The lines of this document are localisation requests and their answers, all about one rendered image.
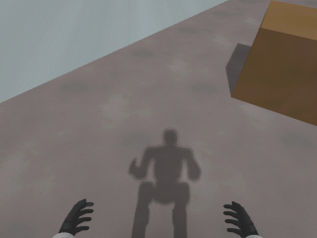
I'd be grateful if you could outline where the pedestal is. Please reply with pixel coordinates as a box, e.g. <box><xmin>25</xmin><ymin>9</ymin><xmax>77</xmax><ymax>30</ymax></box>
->
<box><xmin>231</xmin><ymin>0</ymin><xmax>317</xmax><ymax>126</ymax></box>

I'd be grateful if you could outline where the robot left hand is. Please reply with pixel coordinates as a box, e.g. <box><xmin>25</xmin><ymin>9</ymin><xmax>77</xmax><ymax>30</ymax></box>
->
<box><xmin>58</xmin><ymin>198</ymin><xmax>94</xmax><ymax>236</ymax></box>

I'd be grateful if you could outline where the robot right hand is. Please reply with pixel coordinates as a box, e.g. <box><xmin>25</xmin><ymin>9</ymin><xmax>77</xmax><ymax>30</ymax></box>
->
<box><xmin>223</xmin><ymin>201</ymin><xmax>259</xmax><ymax>238</ymax></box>

